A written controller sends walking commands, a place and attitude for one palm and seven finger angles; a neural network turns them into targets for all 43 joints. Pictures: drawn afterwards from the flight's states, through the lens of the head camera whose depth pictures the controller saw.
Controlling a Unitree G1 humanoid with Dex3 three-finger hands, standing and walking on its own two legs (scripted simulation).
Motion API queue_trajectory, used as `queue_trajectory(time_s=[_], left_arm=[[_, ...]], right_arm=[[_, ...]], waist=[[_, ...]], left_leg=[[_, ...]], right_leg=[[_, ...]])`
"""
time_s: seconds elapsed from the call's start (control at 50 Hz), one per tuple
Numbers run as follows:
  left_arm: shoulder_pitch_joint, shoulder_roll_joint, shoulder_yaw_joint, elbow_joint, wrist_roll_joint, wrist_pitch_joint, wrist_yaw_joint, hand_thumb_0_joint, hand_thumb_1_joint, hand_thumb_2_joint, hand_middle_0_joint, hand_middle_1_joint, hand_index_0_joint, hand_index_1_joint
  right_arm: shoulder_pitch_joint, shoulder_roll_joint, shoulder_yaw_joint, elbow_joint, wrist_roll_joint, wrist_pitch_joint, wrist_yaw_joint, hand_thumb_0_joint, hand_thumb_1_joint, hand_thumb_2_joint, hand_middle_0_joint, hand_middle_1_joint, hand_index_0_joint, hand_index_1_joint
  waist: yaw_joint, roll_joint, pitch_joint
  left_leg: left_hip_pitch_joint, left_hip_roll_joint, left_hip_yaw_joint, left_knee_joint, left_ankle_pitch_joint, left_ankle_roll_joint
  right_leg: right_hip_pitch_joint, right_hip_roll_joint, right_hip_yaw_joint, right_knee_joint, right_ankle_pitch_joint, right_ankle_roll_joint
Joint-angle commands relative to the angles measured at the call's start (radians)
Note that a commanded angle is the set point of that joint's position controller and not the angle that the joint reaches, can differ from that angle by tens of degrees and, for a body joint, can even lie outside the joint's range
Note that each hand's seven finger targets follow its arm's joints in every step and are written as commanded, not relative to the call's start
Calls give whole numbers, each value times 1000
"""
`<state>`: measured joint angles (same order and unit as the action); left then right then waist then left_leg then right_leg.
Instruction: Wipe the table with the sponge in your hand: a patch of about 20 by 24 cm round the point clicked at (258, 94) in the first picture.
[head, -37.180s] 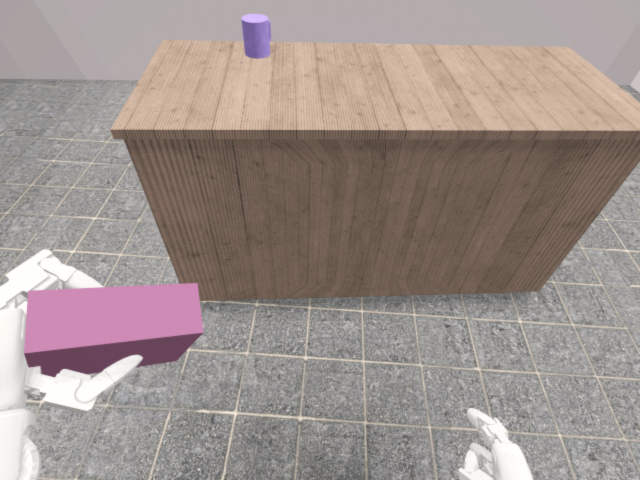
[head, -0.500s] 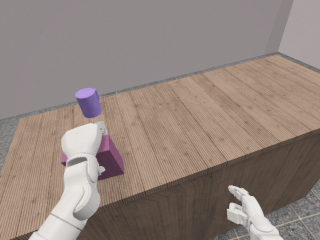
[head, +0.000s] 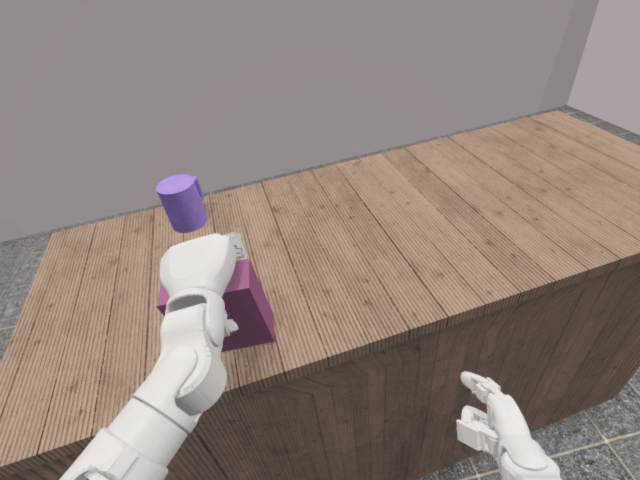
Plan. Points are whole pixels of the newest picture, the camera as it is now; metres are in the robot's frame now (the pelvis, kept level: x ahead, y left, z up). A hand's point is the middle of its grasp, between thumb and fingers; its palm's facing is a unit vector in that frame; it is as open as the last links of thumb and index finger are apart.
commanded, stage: slide across to the third lane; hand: left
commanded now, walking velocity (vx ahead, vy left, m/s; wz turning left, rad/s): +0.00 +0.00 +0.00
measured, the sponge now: (226, 319) +0.31 +0.19 +0.06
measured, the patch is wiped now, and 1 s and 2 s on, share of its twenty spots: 0.75 0.75 0.90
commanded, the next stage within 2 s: wipe forward along the third lane in 0.16 s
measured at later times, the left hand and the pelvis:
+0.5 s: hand (242, 279) +0.33 +0.15 +0.12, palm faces +0.10 -0.13 -0.99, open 9.4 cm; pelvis -0.01 -0.01 +0.00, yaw -1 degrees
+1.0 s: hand (240, 259) +0.37 +0.17 +0.12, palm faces +0.01 -0.07 -1.00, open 9.4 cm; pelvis +0.00 -0.01 +0.00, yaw +0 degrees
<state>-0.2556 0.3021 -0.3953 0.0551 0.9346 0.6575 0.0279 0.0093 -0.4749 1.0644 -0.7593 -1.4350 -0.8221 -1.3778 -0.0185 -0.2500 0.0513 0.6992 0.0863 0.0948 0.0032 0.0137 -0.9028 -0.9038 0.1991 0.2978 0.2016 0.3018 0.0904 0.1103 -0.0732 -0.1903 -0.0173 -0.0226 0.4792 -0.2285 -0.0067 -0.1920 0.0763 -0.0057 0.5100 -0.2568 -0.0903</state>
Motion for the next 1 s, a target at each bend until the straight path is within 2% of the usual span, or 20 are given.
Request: queue_trajectory(time_s=[0.0,0.04,0.1,0.12,0.2,0.24,0.28,0.3,0.32,0.4,0.44,0.48,0.5,0.56,0.6,0.68,0.7,0.76,0.8,0.98], left_arm=[[-365,76,84,-193,-10,-20,34,0,100,1300,-1200,-1600,-1200,-1600],[-364,28,51,-155,-11,-20,39,0,100,1300,-1200,-1600,-1200,-1600],[-368,99,114,-162,-8,-16,48,0,100,1300,-1200,-1600,-1200,-1600],[-373,29,59,-166,-10,-15,48,0,100,1300,-1200,-1600,-1200,-1600],[-374,47,75,-163,-12,-13,55,0,100,1300,-1200,-1600,-1200,-1600],[-401,-13,22,-127,-12,-13,59,0,100,1300,-1200,-1600,-1200,-1600],[-403,38,70,-85,-5,-7,64,0,100,1300,-1200,-1600,-1200,-1600],[-407,117,138,-72,-4,-4,67,0,100,1300,-1200,-1600,-1200,-1600],[-441,59,88,-62,-2,-2,67,0,100,1300,-1200,-1600,-1200,-1600],[-501,113,130,16,11,-1,67,0,100,1300,-1200,-1600,-1200,-1600],[-515,49,74,61,22,1,65,0,100,1300,-1200,-1600,-1200,-1600],[-498,63,91,114,25,7,63,0,100,1300,-1200,-1600,-1200,-1600],[-503,128,146,144,29,10,64,0,100,1300,-1200,-1600,-1200,-1600],[-537,71,101,193,27,15,64,0,100,1300,-1200,-1600,-1200,-1600],[-557,121,142,223,37,20,66,0,100,1300,-1200,-1600,-1200,-1600],[-575,74,111,284,23,17,60,0,100,1300,-1200,-1600,-1200,-1600],[-566,136,166,303,27,13,61,0,100,1300,-1200,-1600,-1200,-1600],[-591,68,107,336,30,1,50,0,100,1300,-1200,-1600,-1200,-1600],[-596,109,142,369,39,-6,47,0,100,1300,-1200,-1600,-1200,-1600],[-702,102,127,491,56,-51,53,0,100,1300,-1200,-1600,-1200,-1600]], right_arm=[[-288,-80,-33,-193,3,-53,-1,0,-900,-900,200,300,200,300],[-288,-71,-33,-191,4,-55,-2,0,-900,-900,200,300,200,300],[-285,-80,-34,-185,1,-42,-4,0,-900,-900,200,300,200,300],[-296,-68,-30,-198,2,-42,-4,0,-900,-900,200,300,200,300],[-294,-73,-34,-196,2,-31,1,0,-900,-900,200,300,200,300],[-291,-66,-34,-194,5,-35,4,0,-900,-900,200,300,200,300],[-286,-75,-35,-185,2,-24,-2,0,-900,-900,200,300,200,300],[-284,-82,-35,-180,1,-19,-9,0,-900,-900,200,300,200,300],[-288,-74,-31,-187,3,-19,-14,0,-900,-900,200,300,200,300],[-277,-83,-31,-170,4,-14,-30,0,-900,-900,200,300,200,300],[-270,-78,-30,-173,6,-17,-30,0,-900,-900,200,300,200,300],[-261,-84,-32,-169,4,-13,-32,0,-900,-900,200,300,200,300],[-256,-92,-32,-162,2,-10,-36,0,-900,-900,200,300,200,300],[-252,-88,-33,-163,5,-13,-37,0,-900,-900,200,300,200,300],[-245,-95,-34,-159,4,-12,-37,0,-900,-900,200,300,200,300],[-226,-96,-35,-155,5,-16,-39,0,-900,-900,200,300,200,300],[-217,-101,-38,-150,3,-14,-41,0,-900,-900,200,300,200,300],[-199,-100,-38,-152,5,-14,-44,0,-900,-900,200,300,200,300],[-189,-106,-39,-149,3,-10,-48,0,-900,-900,200,300,200,300],[-134,-110,-42,-135,5,-6,-67,0,-900,-900,200,300,200,300]], waist=[[-8,-178,-157],[-12,-186,-144],[-1,-162,-158],[-4,-162,-168],[-3,-160,-175],[-16,-168,-167],[-14,-190,-166],[-7,-187,-156],[-16,-189,-160],[-21,-150,-127],[-26,-152,-148],[-21,-170,-161],[-15,-169,-160],[-25,-200,-172],[-16,-183,-188],[-30,-217,-188],[-20,-219,-190],[-38,-214,-173],[-32,-199,-172],[-59,-205,-163]], left_leg=[[45,-24,-9,-38,120,48],[43,-26,2,-29,120,50],[42,-26,2,-34,123,45],[39,-29,9,-32,130,46],[42,-25,2,-36,125,44],[37,-25,9,-28,119,45],[20,-26,14,-30,106,43],[13,-25,10,-35,90,42],[7,-28,20,-35,89,44],[0,-25,10,-52,46,38],[-3,-28,18,-46,52,39],[-15,-28,19,-45,56,39],[-26,-27,14,-50,42,37],[-43,-29,23,-47,43,37],[-46,-30,18,-49,50,37],[-62,-31,26,-43,57,40],[-67,-30,19,-46,56,39],[-68,-30,24,-47,53,42],[-70,-29,19,-49,53,41],[-87,-27,22,-49,23,43]], right_leg=[[34,-48,120,-134,147,28],[26,-52,117,-139,150,31],[44,-52,137,-139,162,26],[51,-55,119,-132,168,29],[43,-51,134,-140,150,25],[30,-56,117,-137,144,29],[37,-58,135,-148,135,32],[36,-57,161,-163,99,29],[42,-62,143,-158,102,33],[-5,-58,155,-176,14,26],[-1,-61,136,-166,20,28],[11,-62,140,-167,35,30],[12,-62,160,-178,1,28],[22,-67,144,-171,20,37],[30,-65,156,-165,34,33],[35,-71,141,-160,86,43],[39,-70,155,-163,79,40],[16,-70,135,-159,94,43],[10,-68,142,-162,90,38],[-33,-68,127,-171,46,45]])
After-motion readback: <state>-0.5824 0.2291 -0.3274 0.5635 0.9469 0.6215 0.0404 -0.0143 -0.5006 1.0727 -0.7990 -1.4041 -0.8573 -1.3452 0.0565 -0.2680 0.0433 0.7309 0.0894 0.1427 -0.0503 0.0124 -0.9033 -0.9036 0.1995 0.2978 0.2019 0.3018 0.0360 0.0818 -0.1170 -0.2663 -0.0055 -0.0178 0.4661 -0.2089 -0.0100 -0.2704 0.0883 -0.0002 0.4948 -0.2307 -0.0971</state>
